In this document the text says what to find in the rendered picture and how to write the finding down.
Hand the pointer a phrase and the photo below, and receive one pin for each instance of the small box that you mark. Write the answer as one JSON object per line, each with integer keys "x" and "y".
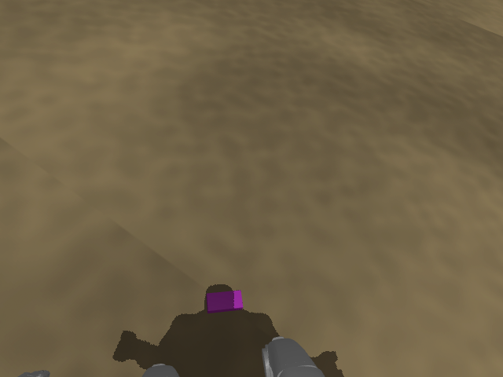
{"x": 224, "y": 301}

